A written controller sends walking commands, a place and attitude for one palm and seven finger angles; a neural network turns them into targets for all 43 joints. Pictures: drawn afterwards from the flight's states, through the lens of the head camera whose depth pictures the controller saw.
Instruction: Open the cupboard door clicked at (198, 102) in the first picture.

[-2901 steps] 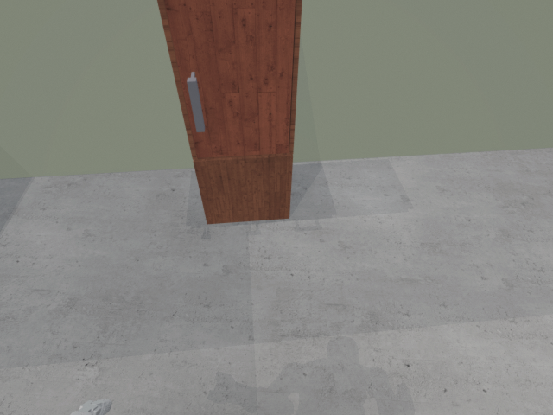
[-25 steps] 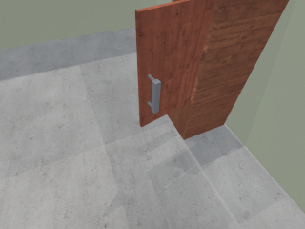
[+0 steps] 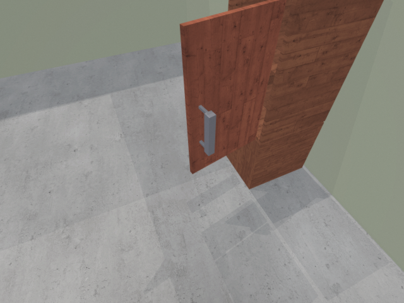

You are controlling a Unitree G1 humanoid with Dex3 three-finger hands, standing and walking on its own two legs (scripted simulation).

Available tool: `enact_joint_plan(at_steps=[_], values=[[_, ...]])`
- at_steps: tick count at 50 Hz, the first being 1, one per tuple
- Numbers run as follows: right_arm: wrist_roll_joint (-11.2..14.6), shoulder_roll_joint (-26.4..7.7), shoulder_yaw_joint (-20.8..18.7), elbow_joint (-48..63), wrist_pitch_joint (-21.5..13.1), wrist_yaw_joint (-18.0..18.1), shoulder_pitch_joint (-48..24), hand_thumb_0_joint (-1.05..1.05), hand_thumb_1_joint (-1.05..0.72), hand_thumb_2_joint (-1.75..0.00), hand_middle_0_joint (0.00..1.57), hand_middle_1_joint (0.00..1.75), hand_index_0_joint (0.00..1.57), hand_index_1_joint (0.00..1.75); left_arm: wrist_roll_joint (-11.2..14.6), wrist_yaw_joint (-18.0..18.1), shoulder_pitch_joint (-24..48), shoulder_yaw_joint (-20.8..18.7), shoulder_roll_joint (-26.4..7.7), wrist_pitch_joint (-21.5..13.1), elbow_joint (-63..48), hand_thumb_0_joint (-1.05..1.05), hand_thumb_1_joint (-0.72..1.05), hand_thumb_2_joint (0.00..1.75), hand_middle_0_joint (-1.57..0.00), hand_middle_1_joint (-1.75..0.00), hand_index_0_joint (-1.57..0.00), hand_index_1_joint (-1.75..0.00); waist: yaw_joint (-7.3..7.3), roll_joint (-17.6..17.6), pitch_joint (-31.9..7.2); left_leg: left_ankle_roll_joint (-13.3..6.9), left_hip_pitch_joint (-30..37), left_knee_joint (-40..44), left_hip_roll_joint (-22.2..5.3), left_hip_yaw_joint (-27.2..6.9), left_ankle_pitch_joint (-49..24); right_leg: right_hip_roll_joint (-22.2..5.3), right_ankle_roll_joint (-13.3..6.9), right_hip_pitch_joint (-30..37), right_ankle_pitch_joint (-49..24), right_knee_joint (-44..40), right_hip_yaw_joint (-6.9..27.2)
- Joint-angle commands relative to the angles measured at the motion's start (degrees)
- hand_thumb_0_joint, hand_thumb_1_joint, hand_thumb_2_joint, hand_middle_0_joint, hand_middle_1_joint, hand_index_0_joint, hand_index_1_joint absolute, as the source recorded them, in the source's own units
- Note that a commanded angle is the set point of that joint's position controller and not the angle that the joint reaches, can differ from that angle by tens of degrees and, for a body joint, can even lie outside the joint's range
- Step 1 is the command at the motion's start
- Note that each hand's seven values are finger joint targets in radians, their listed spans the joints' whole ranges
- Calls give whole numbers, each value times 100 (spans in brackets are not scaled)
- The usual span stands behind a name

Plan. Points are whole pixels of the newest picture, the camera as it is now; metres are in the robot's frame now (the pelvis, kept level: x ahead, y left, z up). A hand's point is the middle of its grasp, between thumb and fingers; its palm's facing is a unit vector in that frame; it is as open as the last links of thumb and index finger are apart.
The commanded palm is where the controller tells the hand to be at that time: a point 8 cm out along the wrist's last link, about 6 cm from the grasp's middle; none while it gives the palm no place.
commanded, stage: let the arm hang, fingers relaxed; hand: left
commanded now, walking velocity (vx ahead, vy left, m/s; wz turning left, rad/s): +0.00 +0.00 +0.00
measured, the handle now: (205, 130) +0.66 +0.03 -0.10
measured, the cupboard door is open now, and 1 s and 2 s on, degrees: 100 100 100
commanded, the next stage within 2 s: look to check the result in 0.30 s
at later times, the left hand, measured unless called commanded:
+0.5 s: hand out of the picture +0.00 +0.17 -0.17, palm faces +0.03 -0.98 -0.19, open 7.4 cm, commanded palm none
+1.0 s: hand out of the picture +0.03 +0.17 -0.17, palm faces +0.02 -0.98 -0.21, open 7.4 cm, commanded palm none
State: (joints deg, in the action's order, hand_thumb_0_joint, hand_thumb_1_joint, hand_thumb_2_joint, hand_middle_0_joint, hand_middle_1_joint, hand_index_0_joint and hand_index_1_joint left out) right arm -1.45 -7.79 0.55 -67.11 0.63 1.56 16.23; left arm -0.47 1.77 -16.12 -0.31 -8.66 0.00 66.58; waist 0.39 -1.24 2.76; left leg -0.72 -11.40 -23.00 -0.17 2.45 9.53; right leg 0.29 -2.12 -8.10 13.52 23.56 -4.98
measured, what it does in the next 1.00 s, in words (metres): stands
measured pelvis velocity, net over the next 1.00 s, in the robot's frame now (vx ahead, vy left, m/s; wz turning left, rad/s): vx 0.03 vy -0.01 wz -0.01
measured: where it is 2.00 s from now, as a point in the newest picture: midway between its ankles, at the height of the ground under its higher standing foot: outside the picture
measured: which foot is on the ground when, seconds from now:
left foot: down 0.00-1.00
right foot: down 0.00-1.00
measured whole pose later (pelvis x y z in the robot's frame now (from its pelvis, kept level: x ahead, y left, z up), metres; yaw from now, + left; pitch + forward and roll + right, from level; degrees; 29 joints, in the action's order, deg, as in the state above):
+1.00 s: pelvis +0.03 -0.01 +0.00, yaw +0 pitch -2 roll +0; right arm -1.3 -9.3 0.1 -66.7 -0.3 1.9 13.2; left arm -0.6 1.8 -14.4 -0.6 -8.9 -1.0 65.9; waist 0.3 -0.6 2.9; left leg -0.1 -9.0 -21.6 -0.5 2.7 11.1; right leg 0.8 -2.5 -5.6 14.8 21.8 -4.6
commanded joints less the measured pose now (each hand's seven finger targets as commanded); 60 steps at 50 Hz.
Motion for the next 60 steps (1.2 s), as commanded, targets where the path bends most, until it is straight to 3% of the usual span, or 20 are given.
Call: enact_joint_plan(at_steps=[1,12,27,33,37,60], values=[[16,-441,-84,105,-64,42,345,0,-90,-90,20,30,20,30,15,35,-379,-87,-562,-55,-120,0,90,90,-20,-30,-20,-30,-30,107,370,-75,-149,464,-489,-505,157,-676,-75,-464,268,-694,702],[28,-386,-121,139,-123,75,363,0,-90,-90,20,30,20,30,12,45,-415,-102,-444,-85,-162,0,90,90,-20,-30,-20,-30,-30,5,215,-109,-25,444,-554,-531,-224,-634,-49,-317,-271,-534,675],[38,-497,-122,143,-134,88,255,0,-90,-90,20,30,20,30,10,44,-427,-106,-478,-110,-119,0,90,90,-20,-30,-20,-30,-7,72,110,-113,214,402,-563,-510,-472,-661,-33,-237,-479,-572,659],[40,-559,-125,140,-125,85,167,0,-90,-90,20,30,20,30,5,42,-401,-102,-541,-119,-113,0,90,90,-20,-30,-20,-30,-9,176,223,-109,222,419,-564,-508,-475,-666,-39,-265,-528,-631,690],[33,-599,-129,144,-130,82,110,0,-90,-90,20,30,20,30,8,37,-367,-111,-574,-126,-124,0,90,90,-20,-30,-20,-30,-11,47,173,-103,266,416,-561,-494,-516,-685,-44,-230,-571,-641,688],[34,-898,-161,197,-143,77,-143,0,-90,-90,20,30,20,30,14,24,-36,-162,-909,-176,-236,0,90,90,-20,-30,-20,-30,-18,158,-9,-65,419,417,-608,-464,-786,-732,-56,74,-1198,-725,706]])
